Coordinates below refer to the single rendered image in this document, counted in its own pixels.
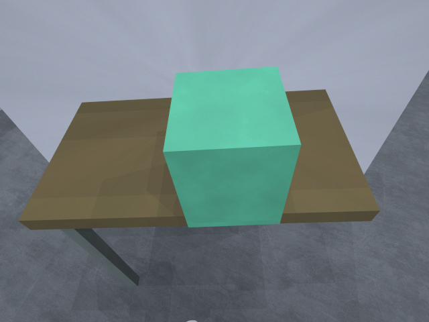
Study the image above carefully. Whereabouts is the table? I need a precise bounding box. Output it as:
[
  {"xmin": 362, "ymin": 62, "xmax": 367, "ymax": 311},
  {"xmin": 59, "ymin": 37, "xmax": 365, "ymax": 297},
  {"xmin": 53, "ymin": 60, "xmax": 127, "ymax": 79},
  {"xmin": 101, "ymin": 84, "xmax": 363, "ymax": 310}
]
[{"xmin": 18, "ymin": 89, "xmax": 380, "ymax": 286}]

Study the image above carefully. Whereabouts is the carton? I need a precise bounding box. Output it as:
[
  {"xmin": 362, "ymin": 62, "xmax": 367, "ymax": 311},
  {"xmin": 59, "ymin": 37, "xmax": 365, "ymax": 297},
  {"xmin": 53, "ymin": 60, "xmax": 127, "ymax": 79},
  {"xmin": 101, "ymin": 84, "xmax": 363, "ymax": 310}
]
[{"xmin": 163, "ymin": 66, "xmax": 301, "ymax": 227}]

